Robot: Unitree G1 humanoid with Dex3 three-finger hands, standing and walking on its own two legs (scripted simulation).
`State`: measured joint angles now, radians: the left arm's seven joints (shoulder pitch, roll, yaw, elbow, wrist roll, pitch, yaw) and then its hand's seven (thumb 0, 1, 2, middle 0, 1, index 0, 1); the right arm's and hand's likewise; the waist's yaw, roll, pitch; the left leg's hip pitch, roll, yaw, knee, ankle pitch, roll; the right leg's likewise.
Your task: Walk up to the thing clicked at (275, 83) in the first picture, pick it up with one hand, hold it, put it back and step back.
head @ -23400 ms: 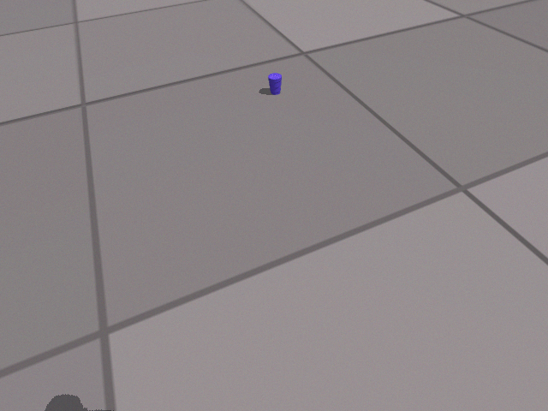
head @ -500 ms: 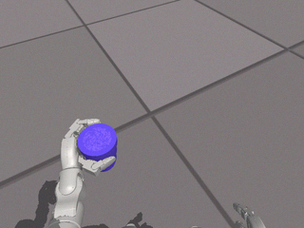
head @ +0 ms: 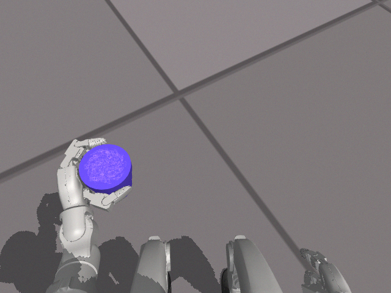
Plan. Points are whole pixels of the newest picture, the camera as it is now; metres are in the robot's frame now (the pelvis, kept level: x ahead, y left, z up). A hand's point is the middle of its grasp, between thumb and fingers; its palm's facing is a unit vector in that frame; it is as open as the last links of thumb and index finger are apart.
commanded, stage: crouch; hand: left
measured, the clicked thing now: (111, 177) +0.36 +0.20 -0.05
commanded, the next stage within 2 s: lower in 1.28 s
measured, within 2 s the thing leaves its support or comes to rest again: neither
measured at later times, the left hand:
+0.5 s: hand (121, 198) +0.37 +0.22 -0.26, palm faces +0.29 -0.96 -0.04, open 12.0 cm
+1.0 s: hand (125, 203) +0.39 +0.24 -0.37, palm faces +0.28 -0.96 -0.04, open 12.0 cm
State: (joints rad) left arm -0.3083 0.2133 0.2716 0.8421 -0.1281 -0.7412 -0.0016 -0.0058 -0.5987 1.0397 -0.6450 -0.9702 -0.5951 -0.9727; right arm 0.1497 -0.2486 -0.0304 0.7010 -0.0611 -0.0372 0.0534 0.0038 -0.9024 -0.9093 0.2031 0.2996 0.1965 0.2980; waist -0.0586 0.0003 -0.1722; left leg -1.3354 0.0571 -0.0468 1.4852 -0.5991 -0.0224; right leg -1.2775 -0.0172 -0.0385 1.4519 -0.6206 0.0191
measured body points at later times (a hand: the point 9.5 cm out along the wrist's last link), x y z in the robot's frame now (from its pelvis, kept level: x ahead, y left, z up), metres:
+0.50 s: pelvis -0.05 +0.00 -0.20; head +0.15 +0.03 +0.20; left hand +0.35 +0.27 -0.25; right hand +0.06 -0.27 -0.33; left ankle +0.04 +0.13 -0.58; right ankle +0.03 -0.13 -0.58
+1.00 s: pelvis -0.06 +0.00 -0.29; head +0.16 +0.06 +0.10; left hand +0.37 +0.29 -0.37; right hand +0.03 -0.28 -0.40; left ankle +0.04 +0.13 -0.58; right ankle +0.03 -0.13 -0.58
